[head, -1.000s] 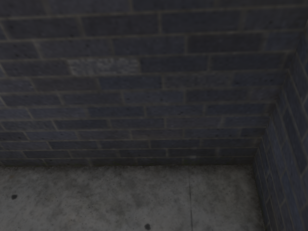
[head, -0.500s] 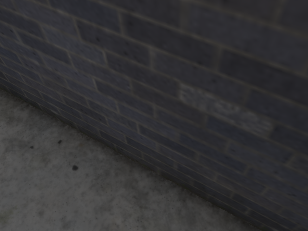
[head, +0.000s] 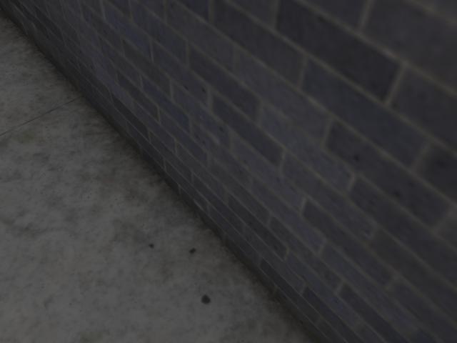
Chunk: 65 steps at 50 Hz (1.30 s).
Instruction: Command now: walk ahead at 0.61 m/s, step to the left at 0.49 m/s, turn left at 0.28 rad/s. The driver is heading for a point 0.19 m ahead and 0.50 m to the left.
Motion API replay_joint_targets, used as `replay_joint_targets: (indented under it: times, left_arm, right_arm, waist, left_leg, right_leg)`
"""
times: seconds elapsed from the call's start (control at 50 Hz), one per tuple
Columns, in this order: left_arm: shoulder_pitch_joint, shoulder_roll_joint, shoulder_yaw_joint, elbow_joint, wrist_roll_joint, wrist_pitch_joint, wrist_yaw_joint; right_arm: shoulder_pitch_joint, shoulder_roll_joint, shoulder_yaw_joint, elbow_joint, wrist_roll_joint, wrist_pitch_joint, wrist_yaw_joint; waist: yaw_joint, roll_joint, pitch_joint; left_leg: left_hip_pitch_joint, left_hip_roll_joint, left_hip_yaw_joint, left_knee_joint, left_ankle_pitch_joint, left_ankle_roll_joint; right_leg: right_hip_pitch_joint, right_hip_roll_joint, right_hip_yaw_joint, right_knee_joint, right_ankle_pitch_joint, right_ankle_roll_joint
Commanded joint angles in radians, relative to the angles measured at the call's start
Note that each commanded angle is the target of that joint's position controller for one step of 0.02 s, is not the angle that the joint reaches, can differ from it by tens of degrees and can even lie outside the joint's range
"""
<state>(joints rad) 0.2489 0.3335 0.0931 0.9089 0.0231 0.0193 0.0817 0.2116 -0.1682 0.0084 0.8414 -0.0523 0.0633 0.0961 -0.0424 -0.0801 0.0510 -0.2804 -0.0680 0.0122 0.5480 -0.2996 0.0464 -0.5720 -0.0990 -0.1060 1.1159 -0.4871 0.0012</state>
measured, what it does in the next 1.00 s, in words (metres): walks ahead, turning left: right foot, then left foot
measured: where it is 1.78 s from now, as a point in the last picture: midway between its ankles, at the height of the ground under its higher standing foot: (4, 283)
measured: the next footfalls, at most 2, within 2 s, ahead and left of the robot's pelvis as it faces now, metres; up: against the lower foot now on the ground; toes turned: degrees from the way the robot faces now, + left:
right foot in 0.14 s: +0.17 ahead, -0.01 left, +0.00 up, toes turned -7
left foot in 0.70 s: +0.41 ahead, +0.41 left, +0.00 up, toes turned +25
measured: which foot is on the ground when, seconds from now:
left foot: down 0.00-0.14, up 0.16-0.68, down 0.70-1.00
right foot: up 0.00-0.12, down 0.14-0.72, up 0.74-1.00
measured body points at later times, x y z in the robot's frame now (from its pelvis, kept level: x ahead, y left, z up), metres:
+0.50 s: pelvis +0.18 +0.13 +0.01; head +0.20 +0.09 +0.46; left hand +0.09 +0.41 -0.09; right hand +0.34 -0.08 -0.14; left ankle +0.27 +0.35 -0.63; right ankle +0.13 +0.00 -0.73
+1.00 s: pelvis +0.45 +0.40 +0.02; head +0.45 +0.46 +0.47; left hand +0.48 +0.70 -0.12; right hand +0.55 +0.15 -0.09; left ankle +0.38 +0.39 -0.73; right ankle +0.63 +0.30 -0.63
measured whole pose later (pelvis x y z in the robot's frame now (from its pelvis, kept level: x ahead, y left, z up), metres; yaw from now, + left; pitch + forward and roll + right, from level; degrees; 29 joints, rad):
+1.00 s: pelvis +0.45 +0.40 +0.02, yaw +34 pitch +0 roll -3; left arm 0.02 0.26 0.02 0.85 0.03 0.01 -0.02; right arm 0.45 -0.22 -0.03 0.95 0.01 -0.09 -0.01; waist -0.06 -0.06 0.09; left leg -0.04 -0.12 -0.09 0.30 -0.22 0.12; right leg -0.67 -0.10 -0.03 1.04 -0.12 0.03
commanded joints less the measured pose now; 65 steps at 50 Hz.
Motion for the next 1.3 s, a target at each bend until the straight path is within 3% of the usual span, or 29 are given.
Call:
replay_joint_targets:
  times: [0.02, 0.1, 0.12, 0.14, 0.16, 0.18, 0.22, 0.28, 0.38, 0.44, 0.52, 0.62, 0.68, 0.7, 0.72, 0.74, 0.76, 0.8, 0.84, 0.88, 0.94, 1.06, 1.12, 1.18, 1.2, 1.22, 1.24, 1.26, 1.3]
  left_arm:
    - [0.050, 0.108, 0.014, -0.021, -0.013, -0.018, 0.012]
    - [0.189, 0.083, 0.007, 0.038, -0.020, -0.018, 0.025]
    - [0.297, 0.091, 0.015, 0.090, -0.014, -0.018, 0.032]
    - [0.448, 0.136, 0.032, 0.146, 0.004, -0.016, 0.038]
    - [0.478, 0.195, 0.028, 0.134, 0.013, -0.009, 0.041]
    - [0.304, 0.202, 0.019, 0.096, 0.007, 0.011, 0.042]
    - [0.103, 0.110, -0.007, 0.055, -0.024, 0.003, 0.029]
    - [0.092, 0.109, -0.013, 0.060, -0.016, -0.054, 0.013]
    - [0.167, 0.112, -0.001, 0.069, -0.014, -0.083, -0.021]
    - [0.200, 0.126, 0.012, 0.078, -0.009, -0.092, -0.014]
    - [0.254, 0.130, 0.029, 0.115, 0.004, -0.097, -0.011]
    - [0.164, 0.173, 0.040, 0.096, 0.011, -0.079, -0.015]
    - [0.033, 0.222, 0.046, 0.069, 0.008, -0.054, -0.027]
    - [0.004, 0.231, 0.046, 0.052, -0.004, -0.039, -0.038]
    - [-0.035, 0.112, 0.011, -0.030, 0.009, -0.033, -0.063]
    - [-0.112, 0.056, -0.012, -0.143, 0.033, -0.050, -0.084]
    - [-0.151, 0.040, -0.024, -0.178, 0.058, -0.081, -0.094]
    - [0.009, 0.044, -0.029, -0.074, 0.023, -0.094, -0.082]
    - [-0.013, 0.050, -0.033, -0.061, 0.018, -0.062, -0.082]
    - [-0.041, 0.042, -0.036, -0.052, 0.009, -0.024, -0.094]
    - [-0.131, 0.009, -0.049, -0.076, 0.008, -0.006, -0.107]
    - [-0.282, -0.045, -0.079, -0.105, -0.004, -0.018, -0.103]
    - [-0.182, -0.020, -0.080, -0.056, -0.006, -0.042, -0.092]
    - [0.181, 0.074, -0.048, 0.061, -0.008, -0.076, -0.076]
    - [0.378, 0.071, -0.042, 0.127, -0.004, -0.098, -0.074]
    - [0.339, 0.060, -0.061, 0.148, -0.008, -0.107, -0.077]
    - [0.268, 0.048, -0.067, 0.114, -0.011, -0.114, -0.083]
    - [0.125, 0.022, -0.065, 0.071, -0.031, -0.100, -0.077]
    - [-0.017, -0.081, -0.102, 0.019, -0.014, -0.088, -0.069]
  right_arm:
    - [-0.110, -0.151, -0.041, -0.085, 0.004, -0.026, -0.010]
    - [-0.107, -0.144, -0.036, -0.070, 0.007, -0.035, -0.009]
    - [-0.154, -0.146, -0.032, -0.084, 0.010, -0.032, -0.004]
    - [-0.192, -0.138, -0.028, -0.100, 0.020, -0.040, 0.000]
    - [-0.148, -0.093, -0.014, -0.132, 0.020, -0.051, 0.000]
    - [-0.030, -0.126, -0.022, -0.118, 0.009, -0.036, -0.002]
    - [0.013, -0.210, -0.043, -0.050, -0.040, -0.018, 0.000]
    - [0.023, -0.159, -0.036, -0.004, -0.007, -0.008, 0.016]
    - [-0.099, -0.105, -0.030, -0.051, 0.023, 0.003, 0.026]
    - [-0.152, -0.122, -0.038, -0.091, 0.040, -0.007, 0.034]
    - [-0.267, -0.125, -0.037, -0.135, 0.033, -0.028, 0.054]
    - [-0.245, -0.113, -0.030, -0.152, 0.033, -0.021, 0.048]
    - [0.126, -0.163, -0.061, -0.057, 0.055, -0.017, 0.018]
    - [0.333, -0.202, -0.090, 0.022, 0.052, -0.036, 0.002]
    - [0.319, -0.346, -0.137, 0.063, 0.047, -0.059, -0.009]
    - [0.250, -0.440, -0.155, 0.037, 0.051, -0.061, -0.028]
    - [0.207, -0.428, -0.147, 0.021, 0.038, -0.089, -0.052]
    - [0.172, -0.360, -0.133, 0.016, 0.010, -0.130, -0.081]
    - [0.090, -0.270, -0.101, 0.011, 0.041, -0.162, -0.089]
    - [0.156, -0.194, -0.075, 0.044, 0.065, -0.179, -0.094]
    - [0.291, -0.194, -0.070, 0.082, 0.069, -0.167, -0.112]
    - [0.305, -0.176, -0.049, 0.103, 0.049, -0.152, -0.129]
    - [0.304, -0.174, -0.039, 0.132, 0.041, -0.170, -0.139]
    - [0.178, -0.208, -0.055, 0.109, 0.044, -0.168, -0.164]
    - [0.044, -0.239, -0.067, 0.077, 0.065, -0.162, -0.160]
    - [0.183, -0.103, -0.044, 0.065, 0.067, -0.153, -0.149]
    - [0.375, -0.092, -0.043, 0.126, 0.082, -0.140, -0.149]
    - [0.335, -0.140, -0.043, 0.130, 0.047, -0.129, -0.145]
    - [0.192, -0.168, -0.047, 0.101, 0.012, -0.112, -0.122]
  waist:
    - [0.037, 0.171, -0.093]
    - [0.114, 0.127, -0.085]
    - [0.182, 0.082, -0.099]
    - [0.266, -0.062, -0.109]
    - [0.213, -0.236, -0.090]
    - [0.086, -0.247, -0.042]
    - [-0.017, -0.012, 0.121]
    - [-0.021, 0.071, 0.066]
    - [0.019, -0.018, 0.049]
    - [0.048, -0.113, 0.074]
    - [0.080, -0.134, 0.122]
    - [0.027, -0.110, 0.149]
    - [-0.160, -0.078, -0.065]
    - [-0.254, 0.015, -0.175]
    - [-0.204, 0.329, -0.138]
    - [-0.118, 0.532, -0.160]
    - [-0.063, 0.335, -0.155]
    - [0.043, 0.107, -0.095]
    - [0.089, 0.170, -0.074]
    - [0.078, 0.193, -0.060]
    - [0.031, 0.183, -0.056]
    - [-0.015, 0.172, 0.006]
    - [0.007, 0.196, -0.030]
    - [0.184, 0.196, -0.072]
    - [0.329, 0.064, -0.095]
    - [0.159, -0.161, -0.174]
    - [0.076, -0.010, -0.303]
    - [0.042, 0.043, -0.215]
    - [-0.001, 0.152, -0.087]
  left_leg:
    - [0.072, 0.228, -0.251, -0.236, 0.358, 0.239]
    - [-0.058, 0.161, -0.216, -0.176, 0.249, 0.176]
    - [-0.153, 0.109, -0.190, -0.061, 0.228, 0.144]
    - [-0.290, 0.013, -0.114, 0.218, 0.242, 0.096]
    - [-0.476, -0.102, -0.130, 0.480, -0.187, 0.053]
    - [-0.495, -0.095, -0.271, 0.637, -0.140, 0.065]
    - [-0.494, -0.038, -0.287, 0.809, 0.052, 0.037]
    - [-0.448, -0.013, -0.267, 0.904, 0.177, -0.005]
    - [-0.430, 0.052, -0.140, 0.744, 0.325, -0.029]
    - [-0.456, 0.134, -0.054, 0.535, 0.313, -0.043]
    - [-0.514, 0.195, 0.007, 0.320, 0.265, 0.011]
    - [-0.458, 0.206, 0.091, 0.243, 0.085, 0.095]
    - [-0.019, 0.058, 0.184, 0.189, -0.089, 0.153]
    - [0.242, -0.029, 0.182, 0.094, -0.120, 0.178]
    - [0.410, 0.042, -0.112, -0.089, -0.352, 0.228]
    - [0.506, 0.186, -0.647, -0.310, -0.598, 0.297]
    - [0.468, 0.293, -0.819, -0.393, -0.538, 0.192]
    - [0.282, 0.298, -0.641, -0.365, -0.176, 0.120]
    - [0.163, 0.211, -0.428, -0.302, 0.285, 0.027]
    - [0.186, 0.172, -0.279, -0.253, 0.748, -0.023]
    - [0.247, 0.154, -0.172, -0.236, 1.108, -0.055]
    - [0.279, 0.104, -0.092, -0.240, 1.124, -0.083]
    - [0.288, 0.118, -0.072, -0.139, 1.221, -0.080]
    - [0.246, 0.149, -0.110, 0.171, 1.205, -0.102]
    - [0.184, 0.035, -0.036, 0.581, 0.811, -0.107]
    - [-0.114, -0.128, -0.048, 0.903, -0.405, -0.099]
    - [-0.184, -0.104, -0.280, 1.000, -0.292, -0.068]
    - [-0.211, -0.044, -0.251, 0.974, -0.183, -0.045]
    - [-0.161, 0.012, -0.199, 0.788, -0.115, -0.012]
  right_leg:
    - [0.013, -0.016, 0.033, -0.127, 0.041, -0.011]
    - [0.356, 0.003, 0.020, -0.383, 0.213, -0.034]
    - [0.541, 0.015, 0.004, -0.471, 0.312, -0.030]
    - [0.722, -0.062, 0.117, -0.597, 0.283, -0.033]
    - [0.755, -0.347, 0.595, -0.840, -0.150, -0.053]
    - [0.550, -0.428, 0.940, -1.025, -0.551, -0.115]
    - [0.334, -0.401, 0.745, -0.979, -0.446, -0.099]
    - [0.348, -0.293, 0.337, -0.862, 0.144, -0.070]
    - [0.386, -0.203, 0.024, -0.827, 0.283, -0.015]
    - [0.474, -0.226, -0.013, -0.905, 0.175, -0.035]
    - [0.652, -0.294, -0.054, -1.010, 0.152, -0.063]
    - [0.734, -0.324, -0.188, -1.005, 0.341, -0.067]
    - [0.674, -0.291, -0.269, -0.591, 1.047, -0.073]
    - [0.544, -0.250, -0.263, -0.237, 1.028, -0.069]
    - [0.129, -0.090, -0.218, 0.112, 0.404, -0.018]
    - [-0.230, 0.089, -0.033, 0.333, -0.097, 0.020]
    - [-0.282, 0.050, 0.140, 0.410, 0.002, -0.004]
    - [-0.112, -0.031, 0.148, 0.236, 0.241, -0.018]
    - [0.043, -0.063, 0.163, 0.115, 0.336, -0.008]
    - [0.059, -0.059, 0.135, 0.056, 0.315, 0.010]
    - [-0.026, -0.002, 0.055, 0.004, 0.342, 0.039]
    - [-0.025, 0.107, -0.064, -0.396, 0.532, 0.005]
    - [0.179, 0.204, -0.114, -0.591, 0.691, -0.036]
    - [0.440, 0.162, 0.005, -0.684, 0.712, -0.085]
    - [0.552, 0.072, 0.049, -0.866, 0.973, -0.163]
    - [0.795, -0.159, 0.275, -0.601, 1.679, -0.262]
    - [0.826, -0.310, 0.520, -0.611, 1.643, -0.409]
    - [0.670, -0.293, 0.510, -0.712, 1.270, -0.437]
    - [0.400, -0.203, 0.402, -0.824, 0.950, -0.380]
